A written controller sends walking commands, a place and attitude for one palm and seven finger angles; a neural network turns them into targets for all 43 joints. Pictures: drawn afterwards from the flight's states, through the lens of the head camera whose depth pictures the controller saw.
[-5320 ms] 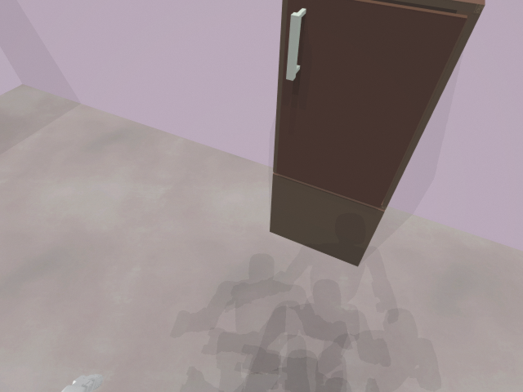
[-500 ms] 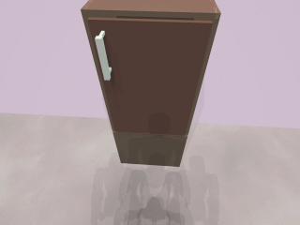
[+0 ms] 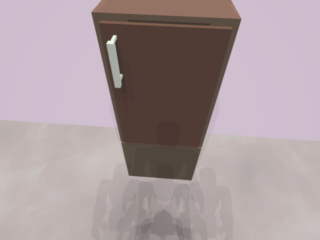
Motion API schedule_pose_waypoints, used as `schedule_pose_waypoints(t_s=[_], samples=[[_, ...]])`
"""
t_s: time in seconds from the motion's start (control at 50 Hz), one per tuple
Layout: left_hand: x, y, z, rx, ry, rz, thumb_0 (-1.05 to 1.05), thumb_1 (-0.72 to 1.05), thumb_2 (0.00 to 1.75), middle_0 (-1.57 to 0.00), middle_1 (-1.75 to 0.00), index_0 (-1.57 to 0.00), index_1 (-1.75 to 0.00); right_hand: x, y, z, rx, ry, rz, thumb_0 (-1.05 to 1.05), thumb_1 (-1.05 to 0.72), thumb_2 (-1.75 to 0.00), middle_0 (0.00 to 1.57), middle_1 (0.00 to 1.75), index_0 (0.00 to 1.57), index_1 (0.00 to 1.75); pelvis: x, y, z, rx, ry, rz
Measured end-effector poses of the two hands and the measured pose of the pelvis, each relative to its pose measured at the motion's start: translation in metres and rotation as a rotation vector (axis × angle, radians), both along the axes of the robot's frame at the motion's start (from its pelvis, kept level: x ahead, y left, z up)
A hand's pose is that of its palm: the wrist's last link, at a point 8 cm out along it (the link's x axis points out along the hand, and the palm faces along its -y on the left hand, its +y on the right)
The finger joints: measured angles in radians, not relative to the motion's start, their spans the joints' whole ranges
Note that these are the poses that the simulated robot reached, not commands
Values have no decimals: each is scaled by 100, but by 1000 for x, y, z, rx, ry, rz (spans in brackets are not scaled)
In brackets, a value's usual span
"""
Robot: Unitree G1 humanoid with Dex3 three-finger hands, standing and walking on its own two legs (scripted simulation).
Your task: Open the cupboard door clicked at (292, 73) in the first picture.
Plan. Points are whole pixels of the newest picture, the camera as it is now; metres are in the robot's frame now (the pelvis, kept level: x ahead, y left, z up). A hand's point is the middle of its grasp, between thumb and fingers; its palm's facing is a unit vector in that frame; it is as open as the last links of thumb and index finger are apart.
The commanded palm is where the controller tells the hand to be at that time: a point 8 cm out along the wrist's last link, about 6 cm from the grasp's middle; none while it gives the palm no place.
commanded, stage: come to a stop and stand still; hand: left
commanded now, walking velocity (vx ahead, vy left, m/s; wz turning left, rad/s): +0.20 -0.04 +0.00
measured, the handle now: (116, 62) +0.59 +0.18 +0.14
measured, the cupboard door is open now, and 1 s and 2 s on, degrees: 0 0 0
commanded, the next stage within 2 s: look again from close up in 1.26 s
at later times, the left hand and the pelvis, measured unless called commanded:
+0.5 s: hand out of the picture +0.05 +0.17 -0.18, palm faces +0.01 -0.98 -0.22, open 7.4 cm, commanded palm none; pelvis +0.03 -0.01 +0.00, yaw -1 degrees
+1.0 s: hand out of the picture +0.05 +0.24 -0.15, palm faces +0.01 -0.95 -0.32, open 7.4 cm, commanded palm none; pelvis -0.03 +0.00 +0.00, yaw +1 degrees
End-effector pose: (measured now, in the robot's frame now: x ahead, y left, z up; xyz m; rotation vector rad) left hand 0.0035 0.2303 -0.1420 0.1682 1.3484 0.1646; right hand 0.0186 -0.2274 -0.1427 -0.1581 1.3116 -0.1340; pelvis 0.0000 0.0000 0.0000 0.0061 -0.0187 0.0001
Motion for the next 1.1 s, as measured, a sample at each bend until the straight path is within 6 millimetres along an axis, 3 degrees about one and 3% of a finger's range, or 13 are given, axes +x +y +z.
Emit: schedule_pose_waypoints(t_s=[0.22, 0.36, 0.5, 0.64, 0.76, 0.9, 1.1], samples=[[-8, -18, -11, -41, 86, 29, 0, 91, 89, -20, -30, -20, -30, 11, -1, -5, 4, 47, -13, 0, -91, -90, 20, 30, 20, 29, 27, -6, -6, -1, 13, -6], [11, -20, -9, -33, 82, 29, 0, 91, 89, -20, -30, -20, -30, 22, -3, -4, -10, 63, -26, 1, -92, -90, 20, 30, 20, 29, 35, -7, -4, 4, 18, -9], [41, -10, -3, 4, -2, -16, 0, 91, 89, -20, -30, -20, -30, 37, -10, -2, -14, 12, -18, 1, -92, -90, 20, 30, 20, 29, 26, -9, -2, 6, 21, -9], [75, 20, 13, 85, -186, -44, 0, 91, 89, -20, -30, -20, -30, 66, -35, 9, -69, -159, 11, 0, -91, -90, 20, 30, 20, 29, 12, -9, -7, -5, 10, 11], [86, 38, 27, 118, -291, -69, 0, 91, 89, -20, -30, -20, -30, 78, -45, 25, -105, -269, 39, 0, -91, -90, 20, 30, 20, 29, -5, -6, -7, -7, -27, 9], [69, 49, 35, 120, -304, -91, 1, 91, 89, -20, -30, -20, -30, 61, -48, 36, -117, -281, 72, 0, -90, -90, 20, 30, 20, 29, -25, -1, -2, -12, -36, 11], [3, 52, 20, 96, -137, -61, 1, 91, 89, -20, -30, -20, -30, -2, -46, 25, -110, -116, 50, 0, -90, -90, 20, 30, 20, 29, -40, 3, 2, -13, -26, 15]])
